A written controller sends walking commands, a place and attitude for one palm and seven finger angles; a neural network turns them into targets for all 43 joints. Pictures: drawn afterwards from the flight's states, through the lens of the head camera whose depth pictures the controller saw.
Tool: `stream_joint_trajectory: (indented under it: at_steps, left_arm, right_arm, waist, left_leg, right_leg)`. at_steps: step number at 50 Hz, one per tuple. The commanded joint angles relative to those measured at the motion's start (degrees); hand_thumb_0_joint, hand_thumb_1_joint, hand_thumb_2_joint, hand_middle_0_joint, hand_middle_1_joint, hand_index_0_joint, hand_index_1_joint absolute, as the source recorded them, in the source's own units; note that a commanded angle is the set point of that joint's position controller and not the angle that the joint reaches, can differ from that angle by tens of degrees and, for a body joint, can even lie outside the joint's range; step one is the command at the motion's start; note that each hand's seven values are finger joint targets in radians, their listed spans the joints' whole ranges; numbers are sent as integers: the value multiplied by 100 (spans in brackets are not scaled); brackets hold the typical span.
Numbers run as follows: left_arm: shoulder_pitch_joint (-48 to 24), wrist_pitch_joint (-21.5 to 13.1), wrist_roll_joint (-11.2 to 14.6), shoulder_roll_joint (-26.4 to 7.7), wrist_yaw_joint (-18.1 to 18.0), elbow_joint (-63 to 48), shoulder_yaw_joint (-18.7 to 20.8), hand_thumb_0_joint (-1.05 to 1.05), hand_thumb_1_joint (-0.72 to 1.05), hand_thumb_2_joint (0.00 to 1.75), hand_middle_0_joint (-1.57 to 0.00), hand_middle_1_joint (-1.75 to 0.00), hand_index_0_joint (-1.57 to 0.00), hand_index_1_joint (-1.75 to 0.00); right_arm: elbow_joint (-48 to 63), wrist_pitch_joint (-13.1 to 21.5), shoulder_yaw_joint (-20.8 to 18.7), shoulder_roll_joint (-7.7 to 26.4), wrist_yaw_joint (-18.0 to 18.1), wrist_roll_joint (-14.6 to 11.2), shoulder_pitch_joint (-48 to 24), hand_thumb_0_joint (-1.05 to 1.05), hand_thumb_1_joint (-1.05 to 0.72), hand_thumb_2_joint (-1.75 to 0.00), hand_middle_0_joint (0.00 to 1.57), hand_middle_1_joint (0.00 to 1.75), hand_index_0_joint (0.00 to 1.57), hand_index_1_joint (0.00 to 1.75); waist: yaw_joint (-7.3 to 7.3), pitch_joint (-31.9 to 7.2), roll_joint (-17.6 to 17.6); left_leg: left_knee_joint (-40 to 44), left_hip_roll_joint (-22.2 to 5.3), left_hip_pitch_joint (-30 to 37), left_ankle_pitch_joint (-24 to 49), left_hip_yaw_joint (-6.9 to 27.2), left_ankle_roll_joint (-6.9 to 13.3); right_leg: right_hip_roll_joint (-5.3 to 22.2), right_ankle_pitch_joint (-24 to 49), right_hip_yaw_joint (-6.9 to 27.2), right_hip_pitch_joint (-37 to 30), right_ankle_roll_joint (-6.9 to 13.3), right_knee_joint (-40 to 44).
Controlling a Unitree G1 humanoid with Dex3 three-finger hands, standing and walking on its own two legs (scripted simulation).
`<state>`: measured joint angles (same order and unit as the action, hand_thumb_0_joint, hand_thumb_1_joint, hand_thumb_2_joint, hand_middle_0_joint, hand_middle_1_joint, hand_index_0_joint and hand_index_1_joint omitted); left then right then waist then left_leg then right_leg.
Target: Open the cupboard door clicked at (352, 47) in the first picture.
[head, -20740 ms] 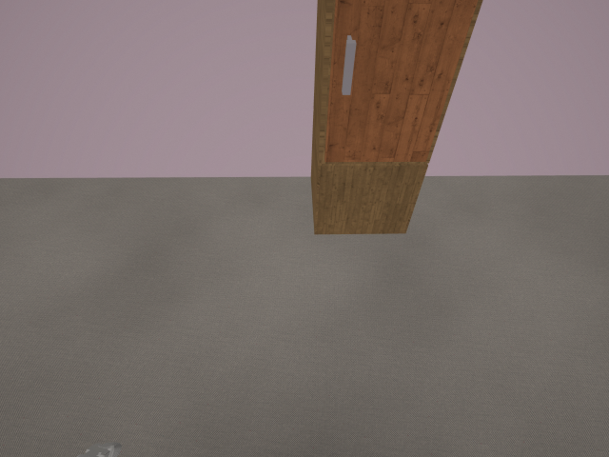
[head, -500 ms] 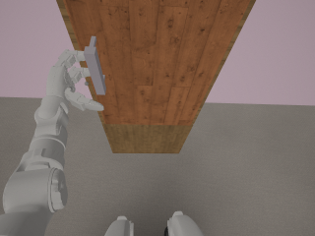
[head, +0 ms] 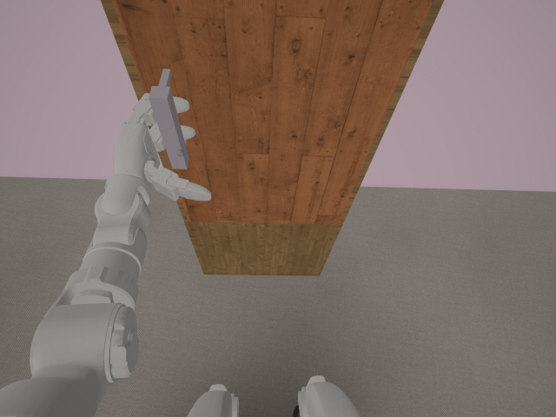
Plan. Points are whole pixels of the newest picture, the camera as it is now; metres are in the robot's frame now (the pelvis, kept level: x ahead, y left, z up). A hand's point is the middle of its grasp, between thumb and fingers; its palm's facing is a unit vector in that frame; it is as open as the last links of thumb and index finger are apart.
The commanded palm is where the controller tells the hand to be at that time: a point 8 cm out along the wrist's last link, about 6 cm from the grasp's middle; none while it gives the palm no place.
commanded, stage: slide the fingers in behind the handle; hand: left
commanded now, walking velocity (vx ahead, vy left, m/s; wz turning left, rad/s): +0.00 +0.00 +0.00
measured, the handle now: (173, 122) +0.53 +0.14 +0.08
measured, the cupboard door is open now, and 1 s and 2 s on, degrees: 0 0 30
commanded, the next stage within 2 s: close the thumb around the handle in 0.40 s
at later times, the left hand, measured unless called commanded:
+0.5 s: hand (187, 149) +0.48 +0.12 +0.08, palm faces -0.06 -1.00 -0.02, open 14.0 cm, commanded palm +0.46 +0.17 +0.08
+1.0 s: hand (186, 149) +0.48 +0.12 +0.08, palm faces -0.06 -1.00 -0.02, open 7.6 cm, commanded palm +0.46 +0.17 +0.08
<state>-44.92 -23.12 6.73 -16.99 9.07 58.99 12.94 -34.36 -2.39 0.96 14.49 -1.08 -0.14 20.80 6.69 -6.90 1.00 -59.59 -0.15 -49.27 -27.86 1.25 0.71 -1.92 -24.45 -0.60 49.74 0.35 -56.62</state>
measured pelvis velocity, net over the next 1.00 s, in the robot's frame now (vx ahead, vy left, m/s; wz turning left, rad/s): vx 0.01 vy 0.00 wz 0.00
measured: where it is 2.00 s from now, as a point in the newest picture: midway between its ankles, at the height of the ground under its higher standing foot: outside the picture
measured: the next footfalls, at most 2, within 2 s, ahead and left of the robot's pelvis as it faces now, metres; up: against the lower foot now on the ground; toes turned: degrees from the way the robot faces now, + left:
none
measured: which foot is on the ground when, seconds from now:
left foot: down 0.00-1.00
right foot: down 0.00-1.00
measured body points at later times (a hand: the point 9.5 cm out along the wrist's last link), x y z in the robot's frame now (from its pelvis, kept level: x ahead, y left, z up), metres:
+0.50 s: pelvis +0.00 -0.01 +0.00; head +0.10 +0.00 +0.44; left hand +0.48 +0.17 +0.08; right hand +0.03 -0.27 -0.12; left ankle +0.00 +0.11 -0.67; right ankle +0.02 -0.12 -0.67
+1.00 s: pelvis +0.01 +0.00 +0.00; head +0.10 +0.00 +0.44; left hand +0.48 +0.17 +0.08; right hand +0.05 -0.26 -0.12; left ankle +0.00 +0.11 -0.67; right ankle +0.03 -0.12 -0.67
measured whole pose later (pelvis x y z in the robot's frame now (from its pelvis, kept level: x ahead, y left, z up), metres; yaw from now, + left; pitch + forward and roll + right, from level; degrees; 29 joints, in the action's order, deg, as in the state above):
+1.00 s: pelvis +0.01 +0.00 +0.00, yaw +0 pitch +18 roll -1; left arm -45.2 -23.1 6.0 -16.7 7.2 59.3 12.9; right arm -34.2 -2.9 0.7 14.4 -1.3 0.1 21.0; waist 6.8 -7.0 1.3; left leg -59.3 -0.2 -49.4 -28.2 1.1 0.5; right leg -2.0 -25.0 -0.4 50.1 0.6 -56.8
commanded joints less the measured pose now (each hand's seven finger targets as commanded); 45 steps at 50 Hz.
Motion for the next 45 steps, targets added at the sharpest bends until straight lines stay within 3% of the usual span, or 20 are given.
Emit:
stream_joint_trajectory:
  at_steps: [1, 3, 4, 11, 14, 16, 18, 21, 22, 23, 25, 26, 29, 32, 35, 37, 39, 41, 43, 45]
  left_arm:
    - [-2535, -414, 9, -1001, -132, -1144, 170, 0, -50, 30, -30, -120, -30, -120]
    - [-2636, -463, -8, -1145, -180, -1142, 297, 0, -50, 30, -30, -120, -30, -120]
    - [-2740, -475, -52, -1050, -174, -1146, 145, 0, -50, 30, -30, -120, -30, -120]
    - [-2943, -443, -13, -1037, -83, -889, 119, 0, -50, 30, -30, -120, -30, -120]
    - [-2896, -498, -5, -1230, -93, -979, 301, 0, -50, 30, -30, -120, -30, -120]
    - [-2994, -508, -29, -966, -90, -1034, 66, 0, -50, 30, -30, -120, -30, -120]
    - [-2751, -506, -20, -1119, -125, -1063, 242, 0, -50, 30, -30, -120, -30, -120]
    - [-2826, -418, -32, -942, -123, -873, 77, 0, -50, 30, -30, -120, -30, -120]
    - [-2888, -394, -28, -1089, -124, -856, 166, 0, -50, 30, -30, -120, -30, -120]
    - [-2919, -418, -47, -1268, -134, -889, 307, 0, -50, 30, -30, -120, -30, -120]
    - [-2876, -438, -51, -1221, -121, -960, 274, 0, -50, 30, -30, -120, -30, -120]
    - [-2915, -439, -27, -1079, -109, -984, 160, 0, -44, 32, -30, -121, -30, -121]
    - [-2860, -476, -9, -1189, -102, -1017, 280, 0, -28, 40, -32, -122, -32, -122]
    - [-2769, -443, -13, -1142, -85, -946, 239, 0, -11, 47, -33, -124, -33, -124]
    - [-2808, -462, -22, -1173, -111, -997, 274, 0, 6, 54, -34, -126, -34, -126]
    - [-2830, -473, -18, -1009, -112, -1092, 140, 0, 17, 59, -35, -127, -35, -127]
    - [-2682, -498, 11, -983, -127, -1224, 173, 0, 28, 64, -36, -128, -36, -128]
    - [-2518, -476, -10, -993, -144, -1244, 180, 0, 40, 68, -36, -130, -36, -130]
    - [-2529, -487, 4, -718, -137, -1414, -41, 0, 51, 73, -37, -131, -37, -131]
    - [-2428, -424, 0, -893, -172, -1215, 112, 0, 62, 78, -38, -132, -38, -132]
  right_arm:
    - [444, 122, -326, 902, 82, -8, 579, 0, -90, -90, 20, 30, 20, 30]
    - [461, 131, -327, 920, 99, 7, 605, 0, -90, -90, 20, 30, 20, 30]
    - [442, 133, -314, 895, 92, 11, 579, 0, -90, -90, 20, 30, 20, 30]
    - [411, 147, -305, 921, 129, -3, 615, 0, -90, -90, 20, 30, 20, 30]
    - [397, 166, -318, 936, 127, 14, 648, 0, -90, -90, 20, 30, 20, 30]
    - [371, 165, -321, 906, 108, 22, 658, 0, -90, -90, 20, 30, 20, 30]
    - [416, 155, -333, 934, 92, 33, 720, 0, -90, -90, 20, 30, 20, 30]
    - [371, 112, -333, 921, 88, 14, 702, 0, -90, -90, 20, 30, 20, 30]
    - [370, 107, -331, 942, 101, 10, 701, 0, -90, -90, 20, 30, 20, 30]
    - [383, 111, -333, 961, 122, 18, 738, 0, -90, -90, 20, 30, 20, 30]
    - [402, 110, -322, 936, 126, 14, 699, 0, -90, -90, 20, 30, 20, 30]
    - [403, 117, -315, 919, 115, 10, 689, 0, -90, -90, 20, 30, 20, 30]
    - [383, 120, -329, 925, 115, 15, 724, 0, -90, -90, 20, 30, 20, 30]
    - [381, 103, -331, 925, 112, 7, 712, 0, -90, -90, 20, 30, 20, 30]
    - [376, 105, -337, 930, 109, 14, 719, 0, -90, -90, 20, 30, 20, 30]
    - [381, 101, -341, 921, 93, 21, 710, 0, -90, -90, 20, 30, 20, 30]
    - [397, 106, -358, 914, 75, 26, 701, 0, -90, -90, 20, 30, 20, 30]
    - [413, 76, -366, 908, 64, 19, 710, 0, -90, -90, 20, 30, 20, 30]
    - [457, 87, -367, 882, 52, 11, 686, 0, -90, -90, 20, 30, 20, 30]
    - [417, 51, -367, 912, 57, 8, 689, 0, -90, -90, 20, 30, 20, 30]
  waist:
    - [91, -2274, 178]
    - [108, -2348, 45]
    - [164, -2357, 122]
    - [231, -2317, 67]
    - [140, -2607, 252]
    - [212, -2560, 308]
    - [112, -2687, 308]
    - [250, -2324, 34]
    - [256, -2265, -53]
    - [216, -2334, 0]
    - [162, -2511, 168]
    - [203, -2484, 186]
    - [162, -2637, 177]
    - [182, -2467, 81]
    - [159, -2556, 212]
    - [180, -2526, 252]
    - [104, -2792, 358]
    - [93, -2722, 205]
    - [124, -2645, 338]
    - [126, -2452, 65]
  left_leg:
    - [739, 67, 1352, 1668, 28, 31]
    - [700, 80, 1244, 1636, 16, 62]
    - [697, 87, 1222, 1591, -10, 66]
    - [682, 99, 1080, 1389, 2, 76]
    - [643, 82, 1298, 1632, 26, 56]
    - [637, 77, 1338, 1687, 31, 50]
    - [610, 88, 1391, 1924, 28, 56]
    - [636, 81, 1139, 1591, -12, 79]
    - [652, 90, 995, 1442, -28, 92]
    - [659, 101, 1024, 1510, -6, 98]
    - [655, 96, 1170, 1618, -6, 72]
    - [653, 99, 1176, 1618, -20, 77]
    - [624, 90, 1248, 1816, -10, 72]
    - [633, 85, 1192, 1789, -20, 76]
    - [632, 73, 1317, 1869, 17, 53]
    - [649, 60, 1430, 1991, 37, 37]
    - [599, 51, 1643, 2270, 38, 19]
    - [614, 53, 1570, 2330, 13, 27]
    - [624, 44, 1708, 2432, 43, 22]
    - [654, 42, 1487, 2223, 24, 28]
  right_leg:
    - [-41, 1655, -57, -1149, 115, 657]
    - [-38, 1666, -33, -1229, 106, 634]
    - [-21, 1694, 1, -1252, 84, 653]
    - [-20, 1545, 24, -1214, 83, 684]
    - [-22, 1683, 6, -1199, 103, 596]
    - [-18, 1716, -19, -1120, 98, 591]
    - [-38, 1903, -24, -1227, 121, 549]
    - [-37, 1724, -3, -1165, 69, 661]
    - [-30, 1652, 23, -1254, 62, 696]
    - [-36, 1694, 21, -1304, 88, 664]
    - [-21, 1756, 22, -1289, 95, 633]
    - [-25, 1766, 23, -1279, 85, 646]
    - [-31, 1944, 21, -1350, 87, 598]
    - [-35, 1937, 16, -1330, 86, 634]
    - [-32, 1923, -11, -1243, 97, 590]
    - [-36, 1962, -49, -1167, 106, 575]
    - [-47, 2126, -55, -1184, 111, 529]
    - [-52, 2251, -52, -1316, 102, 543]
    - [-63, 2233, -96, -1167, 121, 538]
    - [-57, 2152, -76, -1227, 95, 591]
